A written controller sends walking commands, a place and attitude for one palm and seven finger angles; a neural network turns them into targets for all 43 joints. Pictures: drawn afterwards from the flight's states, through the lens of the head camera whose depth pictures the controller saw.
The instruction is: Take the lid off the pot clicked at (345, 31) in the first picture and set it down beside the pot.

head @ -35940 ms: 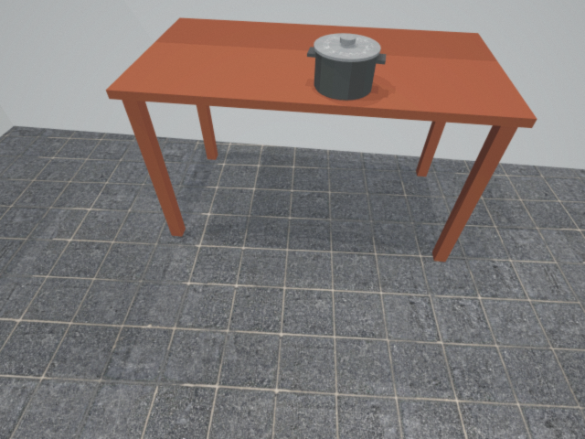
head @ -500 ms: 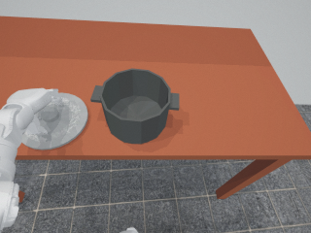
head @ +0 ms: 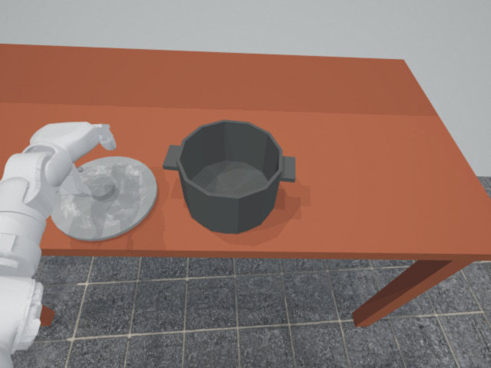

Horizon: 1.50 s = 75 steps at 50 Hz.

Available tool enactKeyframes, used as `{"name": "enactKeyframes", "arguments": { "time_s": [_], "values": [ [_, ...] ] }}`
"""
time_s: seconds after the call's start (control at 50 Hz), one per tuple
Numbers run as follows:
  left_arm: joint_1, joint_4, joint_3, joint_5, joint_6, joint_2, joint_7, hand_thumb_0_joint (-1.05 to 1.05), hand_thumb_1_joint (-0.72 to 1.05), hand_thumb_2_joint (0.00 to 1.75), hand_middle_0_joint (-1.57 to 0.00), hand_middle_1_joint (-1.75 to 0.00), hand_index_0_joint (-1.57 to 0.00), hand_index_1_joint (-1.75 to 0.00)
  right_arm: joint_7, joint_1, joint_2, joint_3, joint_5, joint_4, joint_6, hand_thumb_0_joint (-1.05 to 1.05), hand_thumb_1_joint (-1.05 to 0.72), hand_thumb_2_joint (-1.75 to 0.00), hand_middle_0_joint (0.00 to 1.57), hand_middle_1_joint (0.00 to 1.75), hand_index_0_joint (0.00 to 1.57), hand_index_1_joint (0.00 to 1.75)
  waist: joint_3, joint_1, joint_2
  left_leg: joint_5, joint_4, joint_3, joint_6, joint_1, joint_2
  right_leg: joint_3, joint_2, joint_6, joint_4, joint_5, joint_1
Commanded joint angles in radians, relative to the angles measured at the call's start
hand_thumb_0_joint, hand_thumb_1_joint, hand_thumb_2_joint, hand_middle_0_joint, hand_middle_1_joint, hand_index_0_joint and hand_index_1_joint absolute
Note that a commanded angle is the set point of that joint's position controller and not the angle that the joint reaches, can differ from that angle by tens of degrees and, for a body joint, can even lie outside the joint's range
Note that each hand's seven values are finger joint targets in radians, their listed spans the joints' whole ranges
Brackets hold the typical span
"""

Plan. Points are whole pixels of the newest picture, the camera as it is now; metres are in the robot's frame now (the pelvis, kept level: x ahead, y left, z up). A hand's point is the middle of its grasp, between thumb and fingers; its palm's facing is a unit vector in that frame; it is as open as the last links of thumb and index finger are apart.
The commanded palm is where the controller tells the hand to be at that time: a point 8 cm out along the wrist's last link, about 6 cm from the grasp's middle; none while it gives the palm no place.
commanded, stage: raise the empty hand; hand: left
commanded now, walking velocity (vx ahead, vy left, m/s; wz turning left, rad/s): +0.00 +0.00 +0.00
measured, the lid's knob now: (102, 188) +0.43 +0.28 +0.00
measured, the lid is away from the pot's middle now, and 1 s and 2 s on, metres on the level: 0.25 0.25 0.25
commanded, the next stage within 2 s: draw the hand back to the body in 0.78 s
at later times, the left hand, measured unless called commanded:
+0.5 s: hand (78, 143) +0.42 +0.27 +0.14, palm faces -0.29 -0.03 -0.96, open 11.1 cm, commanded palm +0.42 +0.27 +0.20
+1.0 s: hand (63, 138) +0.42 +0.29 +0.15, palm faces -0.31 -0.09 -0.94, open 11.1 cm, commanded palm +0.40 +0.28 +0.21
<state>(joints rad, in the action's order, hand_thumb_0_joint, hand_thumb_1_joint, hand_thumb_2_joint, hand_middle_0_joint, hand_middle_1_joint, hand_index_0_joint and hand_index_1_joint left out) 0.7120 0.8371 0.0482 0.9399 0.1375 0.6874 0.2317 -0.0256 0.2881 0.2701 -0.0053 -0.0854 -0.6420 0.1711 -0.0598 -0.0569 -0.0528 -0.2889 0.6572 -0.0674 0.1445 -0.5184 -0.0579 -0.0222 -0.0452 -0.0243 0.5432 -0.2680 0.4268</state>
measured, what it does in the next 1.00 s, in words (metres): stands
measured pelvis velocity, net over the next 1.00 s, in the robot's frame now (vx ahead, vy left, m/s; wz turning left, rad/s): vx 0.01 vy -0.04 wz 0.04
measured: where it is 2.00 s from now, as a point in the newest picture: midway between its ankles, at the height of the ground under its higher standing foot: outside the picture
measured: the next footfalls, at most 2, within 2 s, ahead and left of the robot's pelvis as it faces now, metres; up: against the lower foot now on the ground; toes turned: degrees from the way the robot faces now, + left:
none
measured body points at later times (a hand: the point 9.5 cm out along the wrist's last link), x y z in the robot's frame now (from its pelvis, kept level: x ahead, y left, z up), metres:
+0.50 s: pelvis +0.00 -0.02 +0.01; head +0.04 -0.02 +0.46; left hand +0.43 +0.27 +0.19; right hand +0.10 -0.29 -0.10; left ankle +0.02 +0.02 -0.72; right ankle +0.00 -0.21 -0.72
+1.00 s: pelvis +0.01 -0.04 +0.01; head +0.06 -0.04 +0.46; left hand +0.43 +0.29 +0.20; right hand +0.11 -0.31 -0.10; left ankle +0.02 +0.01 -0.72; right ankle +0.01 -0.21 -0.72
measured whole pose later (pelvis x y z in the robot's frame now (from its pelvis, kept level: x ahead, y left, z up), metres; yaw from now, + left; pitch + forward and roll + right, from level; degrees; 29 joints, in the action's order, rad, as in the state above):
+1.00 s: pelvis +0.01 -0.04 +0.01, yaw +2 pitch +6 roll -3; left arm 0.75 0.75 -0.05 0.87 0.17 0.81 0.44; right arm -0.05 0.25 0.30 -0.02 -0.09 -0.64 0.17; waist -0.01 -0.06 -0.05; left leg -0.24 0.53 -0.02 0.09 -0.40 -0.04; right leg 0.00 -0.02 0.04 0.42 -0.22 0.30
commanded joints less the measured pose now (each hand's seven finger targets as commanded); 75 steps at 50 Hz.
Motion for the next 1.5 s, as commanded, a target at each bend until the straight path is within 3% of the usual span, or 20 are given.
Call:
{"name": "enactKeyframes", "arguments": {
  "time_s": [0.0, 0.12, 0.2, 0.3, 0.42, 0.44, 0.52, 0.56, 0.66, 0.76, 0.84, 0.94, 1.02, 1.14, 1.2, 1.28, 1.34, 1.36, 1.44, 1.48],
  "values": [
    [0.463, -0.225, -0.067, -0.012, -0.018, 0.250, -0.027, 0.00, -0.08, 0.78, -0.41, -0.75, -0.41, -0.75, -0.004, 0.008, 0.177, 0.067, -0.003, 0.104, -0.031, 0.00, -0.90, -0.90, 0.20, 0.30, 0.20, 0.30, -0.330, 0.001, -0.108, 0.327, -0.149, 0.290, -0.160, 0.523, 0.126, 0.057, 0.074, -0.023, -0.049, 0.055, 0.172],
    [0.485, -0.202, -0.091, -0.021, -0.039, 0.296, 0.001, 0.00, -0.08, 0.78, -0.41, -0.75, -0.41, -0.75, -0.008, 0.007, 0.181, 0.057, -0.004, 0.100, -0.037, 0.00, -0.90, -0.90, 0.20, 0.30, 0.20, 0.30, -0.321, -0.001, -0.025, 0.253, -0.165, 0.233, -0.130, 0.468, 0.101, 0.051, 0.075, -0.027, -0.083, 0.081, 0.087],
    [0.572, -0.319, -0.032, -0.021, -0.043, 0.234, 0.021, 0.00, -0.08, 0.78, -0.41, -0.75, -0.41, -0.75, -0.008, -0.009, 0.170, 0.063, -0.003, 0.110, -0.051, 0.00, -0.90, -0.90, 0.20, 0.30, 0.20, 0.30, -0.349, -0.011, -0.109, 0.327, -0.175, 0.273, -0.151, 0.563, 0.118, 0.054, 0.072, -0.024, -0.090, 0.083, 0.109],
    [0.476, -0.141, -0.091, -0.029, -0.053, 0.315, 0.051, 0.00, -0.08, 0.78, -0.41, -0.75, -0.41, -0.75, -0.015, -0.008, 0.176, 0.041, -0.009, 0.102, -0.045, 0.00, -0.90, -0.90, 0.20, 0.30, 0.20, 0.30, -0.253, -0.003, 0.023, 0.228, -0.189, 0.171, -0.098, 0.389, 0.074, 0.057, 0.071, -0.030, -0.121, 0.114, -0.014],
    [0.600, -0.338, -0.096, -0.016, -0.044, 0.336, 0.077, 0.00, -0.08, 0.78, -0.41, -0.75, -0.41, -0.75, -0.018, -0.017, 0.171, 0.054, -0.001, 0.125, -0.063, 0.00, -0.90, -0.90, 0.20, 0.30, 0.20, 0.30, -0.367, -0.003, -0.136, 0.356, -0.189, 0.209, -0.121, 0.558, 0.085, 0.058, 0.073, -0.035, -0.134, 0.126, -0.002],
    [0.572, -0.335, -0.152, -0.018, -0.034, 0.408, 0.078, 0.00, -0.08, 0.78, -0.41, -0.75, -0.41, -0.75, -0.021, -0.012, 0.180, 0.052, 0.004, 0.127, -0.067, 0.00, -0.90, -0.90, 0.20, 0.30, 0.20, 0.30, -0.368, -0.001, -0.104, 0.369, -0.184, 0.199, -0.113, 0.537, 0.082, 0.052, 0.069, -0.037, -0.140, 0.157, -0.037],
    [0.484, -0.131, -0.115, -0.043, -0.048, 0.355, 0.107, 0.00, -0.08, 0.78, -0.41, -0.75, -0.41, -0.75, -0.023, -0.014, 0.177, 0.036, -0.011, 0.108, -0.053, 0.00, -0.90, -0.90, 0.20, 0.30, 0.20, 0.30, -0.241, 0.000, 0.038, 0.245, -0.209, 0.139, -0.077, 0.378, 0.060, 0.067, 0.070, -0.028, -0.150, 0.164, -0.089],
    [0.540, -0.155, -0.062, -0.036, -0.056, 0.313, 0.124, 0.00, -0.08, 0.78, -0.41, -0.75, -0.41, -0.75, -0.020, -0.021, 0.180, 0.041, -0.009, 0.109, -0.053, 0.00, -0.90, -0.90, 0.20, 0.30, 0.20, 0.30, -0.229, -0.010, -0.003, 0.240, -0.215, 0.135, -0.078, 0.390, 0.063, 0.066, 0.070, -0.029, -0.156, 0.154, -0.069],
    [0.603, -0.314, -0.184, -0.021, -0.026, 0.475, 0.133, 0.00, -0.08, 0.78, -0.41, -0.75, -0.41, -0.75, -0.027, -0.017, 0.181, 0.047, 0.002, 0.126, -0.059, 0.00, -0.90, -0.90, 0.20, 0.30, 0.20, 0.30, -0.382, 0.000, -0.084, 0.389, -0.185, 0.141, -0.071, 0.493, 0.055, 0.059, 0.073, -0.034, -0.160, 0.239, -0.141],
    [0.441, -0.068, -0.132, -0.056, -0.023, 0.402, 0.173, 0.00, -0.08, 0.78, -0.41, -0.75, -0.41, -0.75, -0.023, -0.018, 0.193, 0.039, -0.011, 0.106, -0.042, 0.00, -0.90, -0.90, 0.20, 0.30, 0.20, 0.30, -0.218, -0.004, 0.020, 0.271, -0.193, 0.096, -0.066, 0.353, 0.049, 0.071, 0.073, -0.024, -0.159, 0.218, -0.118],
    [0.622, -0.354, -0.104, -0.040, -0.001, 0.409, 0.177, 0.00, -0.08, 0.78, -0.41, -0.75, -0.41, -0.75, -0.020, -0.052, 0.188, 0.053, -0.002, 0.126, -0.035, 0.00, -0.90, -0.90, 0.20, 0.30, 0.20, 0.30, -0.335, -0.010, -0.114, 0.369, -0.171, 0.122, -0.067, 0.484, 0.059, 0.063, 0.068, -0.030, -0.162, 0.226, -0.088],
    [0.411, -0.210, -0.300, -0.079, 0.037, 0.561, 0.167, 0.00, -0.08, 0.78, -0.41, -0.75, -0.41, -0.75, -0.028, -0.018, 0.198, 0.046, -0.001, 0.108, -0.025, 0.00, -0.90, -0.90, 0.20, 0.30, 0.20, 0.30, -0.339, 0.015, -0.024, 0.410, -0.161, 0.114, -0.058, 0.424, 0.051, 0.070, 0.070, -0.028, -0.146, 0.292, -0.155],
    [0.419, -0.279, -0.164, -0.068, 0.011, 0.411, 0.172, 0.00, -0.08, 0.78, -0.41, -0.75, -0.41, -0.75, -0.012, -0.076, 0.177, 0.047, -0.010, 0.136, -0.011, 0.00, -0.90, -0.90, 0.20, 0.30, 0.20, 0.30, -0.275, 0.013, -0.063, 0.348, -0.176, 0.111, -0.065, 0.406, 0.056, 0.073, 0.067, -0.026, -0.148, 0.230, -0.109],
    [0.334, -0.425, -0.313, -0.094, 0.019, 0.546, 0.160, 0.00, -0.08, 0.78, -0.41, -0.75, -0.41, -0.75, -0.015, -0.078, 0.179, 0.046, 0.001, 0.157, -0.007, 0.00, -0.90, -0.90, 0.20, 0.30, 0.20, 0.30, -0.358, 0.020, -0.069, 0.448, -0.154, 0.128, -0.058, 0.468, 0.052, 0.069, 0.068, -0.028, -0.153, 0.277, -0.149],
    [0.278, -0.310, -0.265, -0.113, -0.003, 0.472, 0.168, 0.00, -0.08, 0.78, -0.41, -0.75, -0.41, -0.75, -0.014, -0.090, 0.174, 0.034, -0.011, 0.149, -0.003, 0.00, -0.90, -0.90, 0.20, 0.30, 0.20, 0.30, -0.251, 0.019, 0.006, 0.314, -0.184, 0.117, -0.061, 0.379, 0.052, 0.085, 0.069, -0.022, -0.152, 0.225, -0.136],
    [0.316, -0.574, -0.177, -0.092, -0.013, 0.385, 0.163, 0.00, -0.08, 0.78, -0.41, -0.75, -0.41, -0.75, -0.002, -0.137, 0.151, 0.041, -0.006, 0.190, -0.007, 0.00, -0.90, -0.90, 0.20, 0.30, 0.20, 0.30, -0.330, 0.023, -0.129, 0.443, -0.178, 0.153, -0.074, 0.505, 0.065, 0.081, 0.069, -0.027, -0.156, 0.212, -0.109],
    [0.172, -0.610, -0.294, -0.113, -0.010, 0.483, 0.156, 0.00, -0.08, 0.78, -0.41, -0.75, -0.41, -0.75, 0.003, -0.130, 0.162, 0.041, 0.001, 0.198, -0.017, 0.00, -0.90, -0.90, 0.20, 0.30, 0.20, 0.30, -0.356, 0.038, -0.108, 0.501, -0.165, 0.158, -0.075, 0.516, 0.065, 0.074, 0.068, -0.027, -0.158, 0.240, -0.142],
    [0.246, -0.671, -0.334, -0.713, 0.048, 0.091, -0.015, 0.00, -0.08, 0.78, -0.41, -0.75, -0.41, -0.75, -0.020, -0.014, 0.081, 0.026, -0.004, 0.242, -0.081, 0.00, -0.90, -0.90, 0.20, 0.30, 0.20, 0.30, -0.285, -0.006, -0.084, 0.320, -0.205, 0.174, -0.122, 0.677, 0.139, 0.093, 0.062, -0.050, -0.164, 0.165, -0.086],
    [-0.017, -0.523, -0.378, -0.900, 0.031, 0.092, -0.214, 0.00, -0.08, 0.78, -0.41, -0.75, -0.41, -0.75, -0.064, -0.101, 0.148, 0.007, 0.014, 0.168, -0.141, 0.00, -0.90, -0.90, 0.20, 0.30, 0.20, 0.30, -0.119, 0.026, 0.163, 0.004, -0.305, 0.181, -0.101, 0.488, 0.160, 0.044, 0.041, -0.036, -0.205, 0.096, -0.165],
    [0.061, -0.674, -0.430, -0.931, 0.048, 0.128, -0.266, 0.00, -0.05, 0.78, -0.40, -0.74, -0.40, -0.74, -0.069, -0.116, 0.145, 0.008, 0.021, 0.158, -0.174, 0.00, -0.90, -0.90, 0.20, 0.30, 0.20, 0.30, -0.172, 0.037, 0.085, 0.135, -0.278, 0.134, -0.099, 0.496, 0.142, 0.031, 0.034, -0.028, -0.201, 0.189, -0.228]
  ]
}}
